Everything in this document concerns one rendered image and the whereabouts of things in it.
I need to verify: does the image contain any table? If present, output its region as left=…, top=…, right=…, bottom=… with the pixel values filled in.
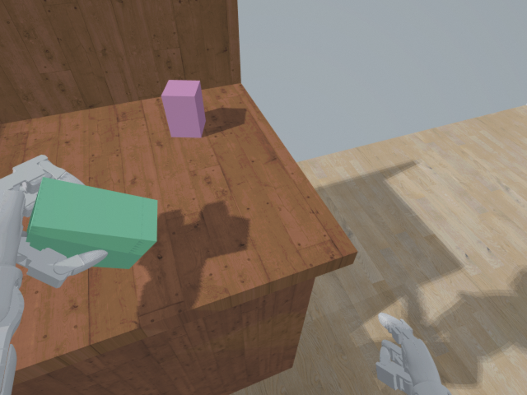
left=0, top=0, right=358, bottom=395

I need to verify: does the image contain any left robot hand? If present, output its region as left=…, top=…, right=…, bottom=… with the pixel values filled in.
left=0, top=155, right=108, bottom=288

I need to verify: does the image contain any robot left forearm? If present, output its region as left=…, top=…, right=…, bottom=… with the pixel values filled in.
left=0, top=264, right=24, bottom=395

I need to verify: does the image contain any right robot hand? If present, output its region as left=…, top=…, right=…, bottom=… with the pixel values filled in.
left=375, top=313, right=441, bottom=395

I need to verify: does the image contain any sponge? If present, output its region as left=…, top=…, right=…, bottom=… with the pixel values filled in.
left=26, top=177, right=157, bottom=269

